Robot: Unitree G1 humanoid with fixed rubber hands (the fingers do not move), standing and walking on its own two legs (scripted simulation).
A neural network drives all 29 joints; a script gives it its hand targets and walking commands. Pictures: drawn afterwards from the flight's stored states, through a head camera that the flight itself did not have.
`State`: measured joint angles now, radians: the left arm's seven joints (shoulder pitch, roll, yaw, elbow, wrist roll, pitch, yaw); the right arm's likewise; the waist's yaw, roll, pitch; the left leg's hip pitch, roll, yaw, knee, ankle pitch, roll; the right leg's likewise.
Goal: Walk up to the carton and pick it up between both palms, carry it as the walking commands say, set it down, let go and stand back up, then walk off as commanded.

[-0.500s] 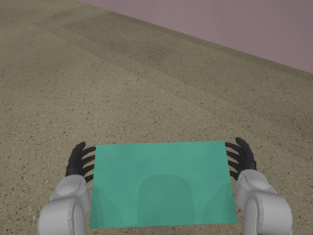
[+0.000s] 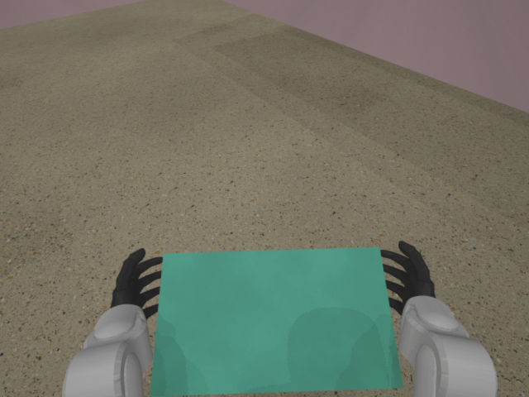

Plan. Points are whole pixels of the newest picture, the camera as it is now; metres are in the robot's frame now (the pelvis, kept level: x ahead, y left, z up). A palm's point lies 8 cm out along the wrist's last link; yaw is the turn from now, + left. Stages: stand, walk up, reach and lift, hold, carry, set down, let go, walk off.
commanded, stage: carry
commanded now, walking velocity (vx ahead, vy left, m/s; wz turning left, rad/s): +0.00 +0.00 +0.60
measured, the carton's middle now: (272, 318) +0.26 -0.01 +0.01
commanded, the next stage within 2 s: none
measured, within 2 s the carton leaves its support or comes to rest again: neither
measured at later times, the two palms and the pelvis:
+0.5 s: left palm out of the picture +0.13 +0.30 +0.09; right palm (298, 310) +0.23 -0.04 +0.08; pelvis -0.05 +0.06 -0.01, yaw +16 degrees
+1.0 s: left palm out of the picture +0.08 +0.30 +0.10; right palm (292, 311) +0.22 -0.03 +0.11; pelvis -0.07 +0.04 +0.00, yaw +23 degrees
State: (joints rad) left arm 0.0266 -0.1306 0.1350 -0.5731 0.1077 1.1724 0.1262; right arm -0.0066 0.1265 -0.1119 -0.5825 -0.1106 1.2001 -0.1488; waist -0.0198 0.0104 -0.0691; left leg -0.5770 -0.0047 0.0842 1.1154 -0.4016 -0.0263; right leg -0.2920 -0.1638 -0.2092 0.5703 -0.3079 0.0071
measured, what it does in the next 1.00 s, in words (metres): steps on the spot, turning left: left foot, then right foot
